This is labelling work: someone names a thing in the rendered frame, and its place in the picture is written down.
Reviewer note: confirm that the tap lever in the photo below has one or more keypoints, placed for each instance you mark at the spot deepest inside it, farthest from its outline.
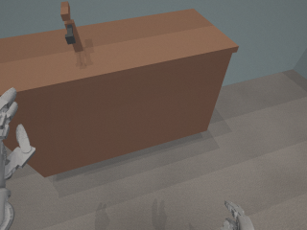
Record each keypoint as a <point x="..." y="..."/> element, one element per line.
<point x="70" y="39"/>

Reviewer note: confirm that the counter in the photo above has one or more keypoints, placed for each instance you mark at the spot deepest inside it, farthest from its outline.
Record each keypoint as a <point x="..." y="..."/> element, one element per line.
<point x="125" y="85"/>

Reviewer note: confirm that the robot right hand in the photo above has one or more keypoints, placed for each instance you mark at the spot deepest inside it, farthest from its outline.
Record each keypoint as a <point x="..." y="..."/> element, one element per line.
<point x="242" y="222"/>

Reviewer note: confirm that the robot left hand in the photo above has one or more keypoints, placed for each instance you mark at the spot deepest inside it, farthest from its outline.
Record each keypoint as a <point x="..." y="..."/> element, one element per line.
<point x="20" y="155"/>

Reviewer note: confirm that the left robot forearm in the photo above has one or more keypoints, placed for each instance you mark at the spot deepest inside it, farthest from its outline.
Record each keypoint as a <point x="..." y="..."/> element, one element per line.
<point x="7" y="212"/>

